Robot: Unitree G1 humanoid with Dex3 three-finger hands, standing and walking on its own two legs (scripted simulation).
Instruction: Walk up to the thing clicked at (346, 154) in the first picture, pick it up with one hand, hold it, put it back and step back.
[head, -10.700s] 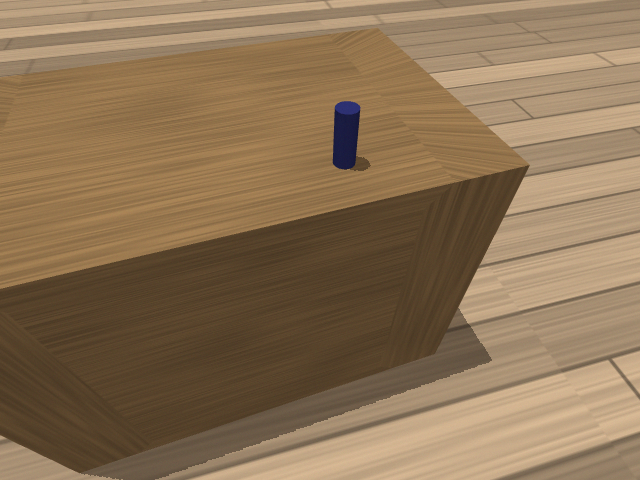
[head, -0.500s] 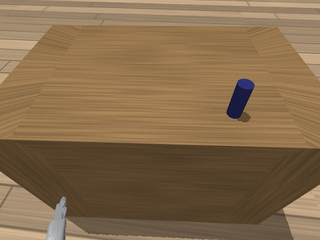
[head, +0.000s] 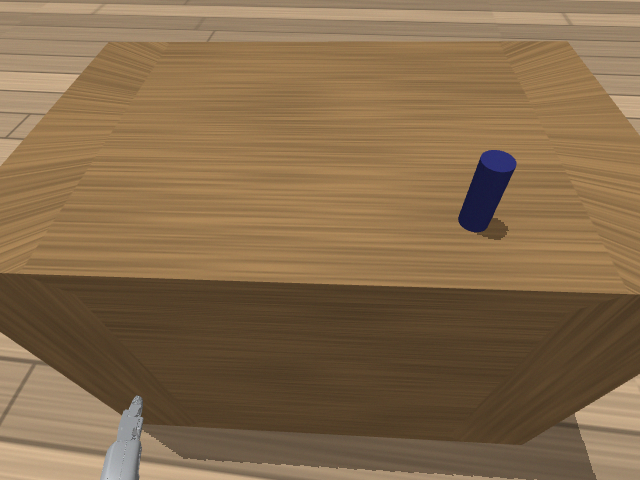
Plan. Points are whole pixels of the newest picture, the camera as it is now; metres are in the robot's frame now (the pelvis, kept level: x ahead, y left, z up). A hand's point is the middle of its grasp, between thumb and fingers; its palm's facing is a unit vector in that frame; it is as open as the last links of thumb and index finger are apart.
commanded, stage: go down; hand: right
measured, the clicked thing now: (484, 193) +0.47 -0.19 +0.09
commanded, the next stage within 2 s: approach in 0.62 s
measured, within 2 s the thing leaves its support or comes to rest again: neither
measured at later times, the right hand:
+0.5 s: hand out of the picture +0.39 -0.38 +0.21, palm faces +0.15 +0.99 +0.00, open 17.3 cm
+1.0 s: hand out of the picture +0.40 -0.34 +0.18, palm faces +0.08 +1.00 +0.01, open 17.2 cm
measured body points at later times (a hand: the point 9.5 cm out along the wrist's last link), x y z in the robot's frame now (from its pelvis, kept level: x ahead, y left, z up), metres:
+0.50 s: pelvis +0.00 +0.00 +0.00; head +0.04 -0.01 +0.45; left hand +0.15 +0.26 -0.07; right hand +0.38 -0.43 +0.21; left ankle +0.03 +0.14 -0.73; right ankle -0.02 -0.13 -0.73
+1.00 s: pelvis -0.01 +0.00 -0.01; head +0.04 -0.01 +0.44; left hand +0.14 +0.26 -0.07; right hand +0.39 -0.40 +0.18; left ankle +0.03 +0.14 -0.73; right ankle -0.02 -0.13 -0.73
